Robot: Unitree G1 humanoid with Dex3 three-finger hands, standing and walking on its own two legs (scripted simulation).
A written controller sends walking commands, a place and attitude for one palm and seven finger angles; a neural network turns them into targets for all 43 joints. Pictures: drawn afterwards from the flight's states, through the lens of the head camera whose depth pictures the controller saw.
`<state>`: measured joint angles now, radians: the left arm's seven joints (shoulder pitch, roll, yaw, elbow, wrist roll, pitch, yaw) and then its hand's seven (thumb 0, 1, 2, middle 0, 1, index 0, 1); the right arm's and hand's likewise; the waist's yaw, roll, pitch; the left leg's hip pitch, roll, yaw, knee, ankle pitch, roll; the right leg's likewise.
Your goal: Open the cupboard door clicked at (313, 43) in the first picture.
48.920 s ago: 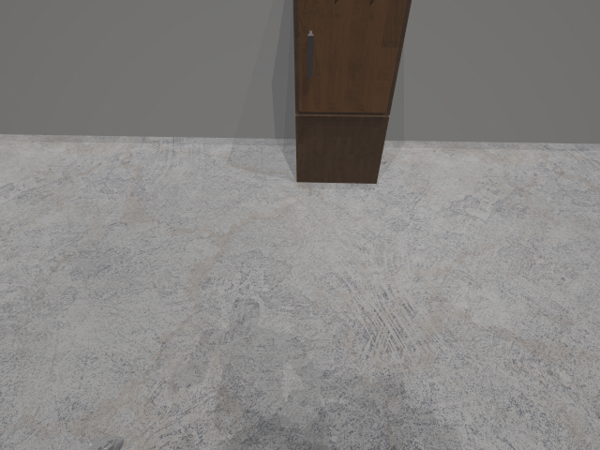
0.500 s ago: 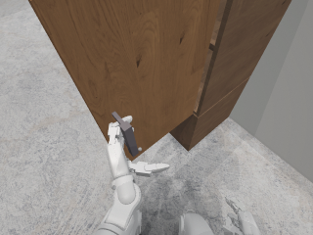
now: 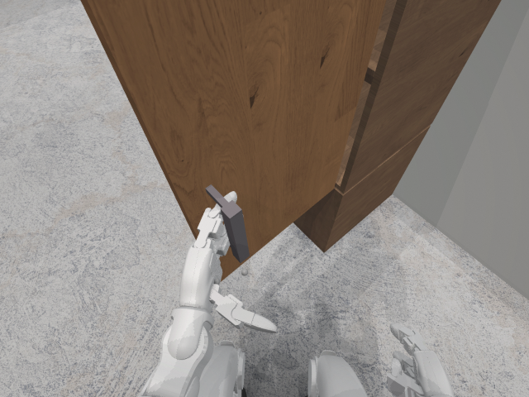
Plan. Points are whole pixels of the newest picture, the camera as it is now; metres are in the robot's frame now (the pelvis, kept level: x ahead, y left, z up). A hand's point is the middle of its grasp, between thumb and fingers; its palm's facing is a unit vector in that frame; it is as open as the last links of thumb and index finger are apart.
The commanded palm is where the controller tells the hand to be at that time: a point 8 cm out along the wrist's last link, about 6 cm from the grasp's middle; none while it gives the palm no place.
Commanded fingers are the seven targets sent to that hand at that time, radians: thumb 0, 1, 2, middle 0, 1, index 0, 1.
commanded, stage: slide the hand sideways off the handle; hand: left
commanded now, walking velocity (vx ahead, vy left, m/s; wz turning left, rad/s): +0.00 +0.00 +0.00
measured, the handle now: (228, 226) +0.36 +0.08 +0.03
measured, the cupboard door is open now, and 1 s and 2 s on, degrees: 92 91 91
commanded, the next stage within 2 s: draw the hand back to the body in 0.94 s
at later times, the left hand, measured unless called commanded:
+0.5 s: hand (215, 298) +0.25 +0.08 +0.03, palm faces -0.04 -1.00 +0.02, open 16.2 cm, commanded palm +0.22 +0.14 +0.03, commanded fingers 0.00 -0.50 0.30 -0.15 -0.30 -0.15 -0.30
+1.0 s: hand (181, 327) +0.21 +0.12 +0.03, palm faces -0.02 -1.00 +0.00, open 16.3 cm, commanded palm +0.19 +0.17 +0.03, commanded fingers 0.00 -0.50 0.30 -0.15 -0.30 -0.15 -0.30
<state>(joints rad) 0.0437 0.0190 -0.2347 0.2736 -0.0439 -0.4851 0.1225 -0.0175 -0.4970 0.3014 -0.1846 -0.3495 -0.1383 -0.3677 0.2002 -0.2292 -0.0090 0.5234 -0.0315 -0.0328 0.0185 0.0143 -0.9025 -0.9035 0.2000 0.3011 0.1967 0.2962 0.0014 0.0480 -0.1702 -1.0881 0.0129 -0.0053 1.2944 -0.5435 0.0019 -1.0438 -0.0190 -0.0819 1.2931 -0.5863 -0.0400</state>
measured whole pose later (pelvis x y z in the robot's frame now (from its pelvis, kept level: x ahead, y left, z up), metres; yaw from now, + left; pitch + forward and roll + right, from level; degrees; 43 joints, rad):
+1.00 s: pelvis +0.01 +0.00 -0.02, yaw +0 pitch +21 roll -2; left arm 0.53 0.13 -0.09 -0.15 -0.13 -0.47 -0.08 -0.02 -0.49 0.30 -0.15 -0.30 -0.15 -0.30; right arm 0.20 -0.22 0.00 0.43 -0.02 -0.06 -0.02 0.02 -0.90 -0.90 0.20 0.30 0.20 0.30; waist 0.02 0.04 -0.20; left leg -1.16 0.02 -0.03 1.39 -0.61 0.00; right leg -1.10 -0.01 -0.10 1.37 -0.64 -0.04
